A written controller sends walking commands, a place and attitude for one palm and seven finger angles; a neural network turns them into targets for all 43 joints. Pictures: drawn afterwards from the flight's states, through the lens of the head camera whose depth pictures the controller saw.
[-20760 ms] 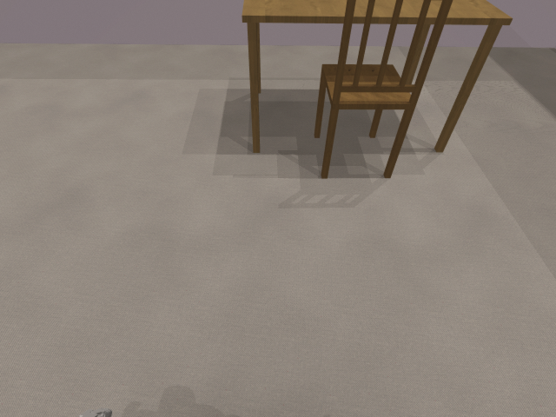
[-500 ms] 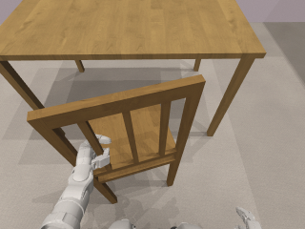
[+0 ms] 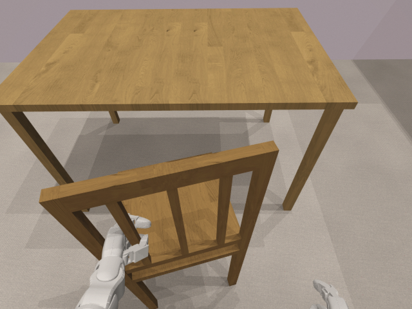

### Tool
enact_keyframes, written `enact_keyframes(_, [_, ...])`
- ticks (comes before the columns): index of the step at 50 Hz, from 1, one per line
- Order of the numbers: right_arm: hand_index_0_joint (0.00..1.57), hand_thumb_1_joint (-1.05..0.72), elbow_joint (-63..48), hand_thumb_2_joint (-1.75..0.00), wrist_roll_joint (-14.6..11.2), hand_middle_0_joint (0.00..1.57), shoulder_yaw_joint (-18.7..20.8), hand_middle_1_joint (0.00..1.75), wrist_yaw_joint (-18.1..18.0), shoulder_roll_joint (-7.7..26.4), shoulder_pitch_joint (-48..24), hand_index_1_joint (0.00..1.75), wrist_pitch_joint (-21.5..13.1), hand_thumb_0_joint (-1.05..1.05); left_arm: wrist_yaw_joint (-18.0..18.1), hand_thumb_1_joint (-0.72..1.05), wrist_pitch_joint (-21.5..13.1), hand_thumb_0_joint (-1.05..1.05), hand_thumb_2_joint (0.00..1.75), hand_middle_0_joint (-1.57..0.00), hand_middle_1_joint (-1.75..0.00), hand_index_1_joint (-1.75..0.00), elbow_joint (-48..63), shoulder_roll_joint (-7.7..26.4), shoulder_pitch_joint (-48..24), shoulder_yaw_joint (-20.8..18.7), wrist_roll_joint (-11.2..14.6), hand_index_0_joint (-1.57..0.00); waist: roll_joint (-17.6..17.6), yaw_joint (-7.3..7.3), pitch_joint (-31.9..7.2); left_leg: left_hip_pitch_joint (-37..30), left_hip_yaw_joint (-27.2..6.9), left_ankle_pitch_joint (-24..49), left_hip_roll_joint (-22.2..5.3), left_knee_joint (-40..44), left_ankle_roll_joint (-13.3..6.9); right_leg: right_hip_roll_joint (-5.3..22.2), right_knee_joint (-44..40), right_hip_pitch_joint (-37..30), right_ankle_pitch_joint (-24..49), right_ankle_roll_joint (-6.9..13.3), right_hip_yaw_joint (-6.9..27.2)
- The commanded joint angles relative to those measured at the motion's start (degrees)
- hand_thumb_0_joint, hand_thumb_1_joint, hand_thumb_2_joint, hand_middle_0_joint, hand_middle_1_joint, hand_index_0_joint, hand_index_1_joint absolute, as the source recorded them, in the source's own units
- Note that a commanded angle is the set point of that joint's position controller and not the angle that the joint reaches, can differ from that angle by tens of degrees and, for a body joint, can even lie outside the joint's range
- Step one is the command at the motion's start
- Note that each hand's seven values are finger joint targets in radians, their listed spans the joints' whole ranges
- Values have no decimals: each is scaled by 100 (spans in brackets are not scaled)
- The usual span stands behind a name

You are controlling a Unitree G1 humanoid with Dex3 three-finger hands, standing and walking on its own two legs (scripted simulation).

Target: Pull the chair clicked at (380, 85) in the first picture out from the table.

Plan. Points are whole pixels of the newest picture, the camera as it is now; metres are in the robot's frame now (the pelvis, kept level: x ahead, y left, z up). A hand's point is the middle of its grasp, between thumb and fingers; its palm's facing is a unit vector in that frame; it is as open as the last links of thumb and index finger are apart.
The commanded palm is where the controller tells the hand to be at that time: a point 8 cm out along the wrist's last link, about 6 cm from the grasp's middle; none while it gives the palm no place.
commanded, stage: stop walking, hand still on the chair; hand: left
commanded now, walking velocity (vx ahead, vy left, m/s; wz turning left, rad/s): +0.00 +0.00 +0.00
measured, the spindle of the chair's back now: (179, 225) +0.31 +0.08 -0.06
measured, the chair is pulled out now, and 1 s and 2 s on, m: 0.19 0.19 0.19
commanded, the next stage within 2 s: open the thumb and straighten the fingers in 0.10 s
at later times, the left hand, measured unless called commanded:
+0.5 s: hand (142, 244) +0.26 +0.16 -0.07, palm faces +0.13 -0.98 -0.17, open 9.5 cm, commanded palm +0.23 +0.21 -0.05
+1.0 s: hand (142, 244) +0.26 +0.16 -0.07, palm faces +0.12 -0.98 -0.18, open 17.2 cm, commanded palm +0.22 +0.22 -0.06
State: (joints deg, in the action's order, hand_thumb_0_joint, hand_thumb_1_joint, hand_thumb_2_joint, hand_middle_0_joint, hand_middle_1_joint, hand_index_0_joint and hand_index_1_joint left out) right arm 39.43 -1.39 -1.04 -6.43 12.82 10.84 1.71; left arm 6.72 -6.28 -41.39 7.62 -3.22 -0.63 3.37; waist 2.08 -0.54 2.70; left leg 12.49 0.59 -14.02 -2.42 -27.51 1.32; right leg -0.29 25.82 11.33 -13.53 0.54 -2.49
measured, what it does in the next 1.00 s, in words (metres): stands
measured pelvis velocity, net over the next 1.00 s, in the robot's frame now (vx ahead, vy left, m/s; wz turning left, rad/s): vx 0.01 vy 0.00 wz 0.03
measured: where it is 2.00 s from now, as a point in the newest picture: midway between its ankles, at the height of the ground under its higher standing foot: outside the picture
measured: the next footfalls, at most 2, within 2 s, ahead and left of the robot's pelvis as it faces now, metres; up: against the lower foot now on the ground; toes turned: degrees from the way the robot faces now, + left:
none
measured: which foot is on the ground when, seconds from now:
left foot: down 0.00-1.00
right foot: down 0.00-1.00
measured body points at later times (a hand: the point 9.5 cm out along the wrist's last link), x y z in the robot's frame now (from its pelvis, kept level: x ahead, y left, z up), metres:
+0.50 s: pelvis +0.00 +0.00 -0.03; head +0.04 -0.01 +0.42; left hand +0.25 +0.21 -0.06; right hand +0.15 -0.25 -0.13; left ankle +0.01 +0.13 -0.74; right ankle +0.00 -0.11 -0.74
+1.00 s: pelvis +0.01 +0.00 -0.05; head +0.05 -0.01 +0.40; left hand +0.25 +0.21 -0.06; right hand +0.17 -0.24 -0.14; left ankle +0.01 +0.13 -0.74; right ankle +0.00 -0.11 -0.74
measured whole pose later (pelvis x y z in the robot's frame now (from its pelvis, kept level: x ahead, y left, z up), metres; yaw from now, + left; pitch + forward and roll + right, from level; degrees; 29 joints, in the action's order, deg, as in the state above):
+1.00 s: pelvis +0.01 +0.00 -0.05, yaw +1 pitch +10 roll +0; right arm 31.2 -1.8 -1.1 -3.2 14.3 13.5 -3.4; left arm 6.0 10.4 -8.4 9.5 9.7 -1.4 4.5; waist 2.5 -2.7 -6.6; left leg 36.7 -1.1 -25.0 -1.4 -51.2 1.1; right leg 1.4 50.8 35.4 -25.8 0.5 -3.7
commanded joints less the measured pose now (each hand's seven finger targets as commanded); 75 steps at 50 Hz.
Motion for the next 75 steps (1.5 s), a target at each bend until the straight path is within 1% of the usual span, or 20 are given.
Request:
enact_keyframes(1, [20, -90, -724, -90, -13, 20, 226, 30, -32, 696, -303, 30, -174, 0, 55, 90, -248, 0, 90, -50, -145, -145, 1006, 855, -1067, -100, -188, -50, 6, 4, -1233, -543, -401, 1515, -512, 281, -181, 646, -347, -363, 1423, 64, 438])
enact_keyframes(9, [20, -90, -689, -90, -18, 20, 228, 30, -27, 702, -253, 30, -145, 0, 57, 90, -297, 0, 90, -50, -145, -145, 912, 830, -932, -88, -179, -50, -36, 15, -999, -468, -429, 1215, -515, 413, -208, 604, -447, -239, 1001, 56, 428])
enact_keyframes(10, [20, -90, -786, -90, -1, 20, 230, 30, -13, 677, -326, 30, -160, 0, 68, 90, -358, 0, 90, -50, -145, -145, 1510, 980, -941, -195, -188, -50, 73, 31, -1010, -471, -436, 1212, -515, 416, -220, 624, -451, -279, 1006, 57, 439])
enact_keyframes(11, [20, -90, -731, -90, -239, 20, 316, 30, 222, 850, -315, 30, -321, 0, -21, 78, -191, 0, 84, -50, -145, -145, 1201, 408, -580, 19, 66, -50, -691, -291, -924, 265, -79, 675, -60, 207, -274, 314, -89, 463, 636, -45, -89])
enact_keyframes(12, [20, -90, -775, -90, -223, 20, 341, 30, 311, 897, -336, 30, -414, 0, -51, 66, -179, 0, 78, -50, -145, -145, 1293, 477, -441, -22, 103, -50, -802, -192, -912, 508, -99, 463, -50, 96, -262, 320, 66, 520, 467, -25, -110])
enact_keyframes(13, [20, -90, -834, -90, -214, 20, 383, 30, 387, 890, -407, 30, -507, 0, -42, 54, -266, 0, 73, -50, -145, -145, 1812, 805, -497, -295, 103, -50, -508, -159, -1145, 582, -14, 291, 20, -87, -294, 288, 187, 663, 370, -37, -18])
enact_keyframes(15, [20, -90, -961, -90, -178, 20, 384, 30, 455, 816, -440, 30, -679, 0, -57, 30, -263, 0, 61, -50, -145, -145, 2360, 697, -291, -206, 69, -50, -197, -144, -1494, 702, 41, 323, 90, -424, -296, 237, 477, 837, 428, -33, -11])
enact_keyframes(20, [20, -90, -1099, -90, -117, 20, 407, 30, 439, 865, -370, 30, -877, 0, -6, -31, 115, 0, 32, -50, -145, -145, 2917, 759, -324, -271, 6, -50, -174, -217, -1940, 1025, -4, 328, 133, -943, -301, 160, 986, 1243, 397, -61, -29])
enact_keyframes(22, [20, -90, -1139, -90, -104, 20, 417, 30, 418, 901, -312, 30, -905, 0, 2, -55, 355, 0, 20, -45, -130, -130, 2710, 768, 102, -320, -18, -45, -272, -202, -1850, 1222, -25, 386, 132, -1114, -277, 145, 1148, 1402, 442, -59, -54])
enact_keyframes(27, [20, -90, -1317, -90, -111, 20, 392, 30, 343, 948, -290, 30, -875, 0, -20, -55, 777, 0, 20, -32, -94, -94, 3067, 761, 52, -324, 5, -32, -452, -228, -1889, 1488, -72, 211, 151, -1342, -262, 145, 1365, 1623, 218, -83, -90])
enact_keyframes(35, [20, -90, -1589, -90, -95, 20, 335, 30, 326, 909, -230, 30, -862, 0, 58, -55, 1207, 0, 20, -13, -36, -36, 3808, 461, 361, 16, -42, -13, -281, -224, -1950, 1513, -133, 351, 162, -1578, -252, 139, 1591, 1810, 249, -67, -160])
enact_keyframes(36, [20, -90, -1562, -90, -84, 20, 333, 30, 306, 961, -180, 30, -832, 0, 72, -55, 1252, 0, 20, -10, -29, -29, 3680, 850, 288, -360, -40, -10, -319, -212, -1876, 1626, -164, 313, 177, -1606, -245, 134, 1608, 1829, 254, -59, -142])
enact_keyframes(40, [20, -90, -1641, -90, -81, 20, 308, 30, 278, 927, -155, 30, -814, 0, 17, -55, 1342, 0, 20, 0, 0, 0, 3908, 829, 457, -363, 5, 0, -320, -203, -1948, 1675, -137, 307, 200, -1683, -263, 145, 1616, 1790, 290, -76, -116])
enact_keyframes(47, [20, -90, -1724, -90, -65, 20, 303, 30, 271, 922, -81, 30, -803, 0, 31, -55, 1439, 0, 20, 0, 0, 0, 4173, 993, 960, -502, 8, 0, -282, -157, -1958, 1797, -135, 441, 207, -1776, -257, 149, 1688, 1725, 456, -58, -106])
enact_keyframes(51, [20, -90, -1803, -90, -60, 20, 309, 30, 293, 879, -54, 30, -813, 0, 45, -55, 1442, 0, 20, 0, 0, 0, 4494, 825, 1343, -333, 4, 0, -157, -132, -2038, 1760, -111, 623, 201, -1822, -248, 157, 1768, 1704, 648, -54, -124])
enact_keyframes(52, [20, -90, -1755, -90, -60, 20, 295, 30, 284, 910, -38, 30, -808, 0, 68, -55, 1478, 0, 20, 0, 0, 0, 4395, 776, 996, -229, -9, 0, -283, -253, -1923, 1819, -152, 567, 195, -1851, -256, 145, 1756, 1824, 596, -68, -131])
enact_keyframes(60, [20, -90, -1981, -90, -82, 20, 355, 30, 314, 816, -60, 30, -765, 0, 49, -55, 1563, 0, 20, 0, 0, 0, 4893, 778, 2658, -351, 41, 0, -221, -16, -2057, 1892, -60, 764, 192, -1882, -237, 151, 1828, 1584, 861, -40, -133])
enact_keyframes(67, [20, -90, -1990, -90, -51, 20, 377, 30, 253, 759, -26, 30, -822, 0, 252, -55, 1305, 0, 20, 0, 0, 0, 5634, 843, 3028, -326, -26, 0, -266, -168, -1706, 2081, -161, 538, 212, -2037, -252, 100, 1923, 1998, 539, -36, -179])
enact_keyframes(70, [20, -90, -2021, -90, -48, 20, 383, 30, 247, 727, -4, 30, -887, 0, 220, -55, 1178, 0, 20, 0, 0, 0, 5948, 756, 3285, -176, -74, 0, 23, -162, -1930, 1927, -169, 613, 213, -2118, -251, 100, 2030, 2075, 503, -20, -202])
enact_keyframes(75, [20, -90, -2073, -90, -60, 20, 376, 30, 229, 687, -72, 30, -846, 0, 159, -55, 1283, 0, 20, 0, 0, 0, 5998, 689, 3806, -72, -85, 0, -62, -145, -1912, 2033, -208, 585, 228, -2176, -259, 91, 2079, 2110, 496, -20, -231])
